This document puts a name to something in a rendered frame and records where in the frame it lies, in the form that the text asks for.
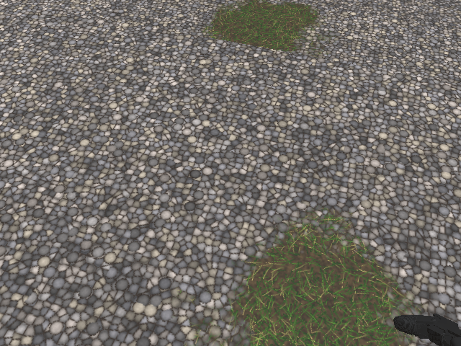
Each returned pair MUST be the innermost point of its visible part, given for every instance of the robot right hand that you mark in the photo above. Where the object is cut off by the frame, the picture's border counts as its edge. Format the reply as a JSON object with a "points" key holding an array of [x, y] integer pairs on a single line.
{"points": [[436, 328]]}

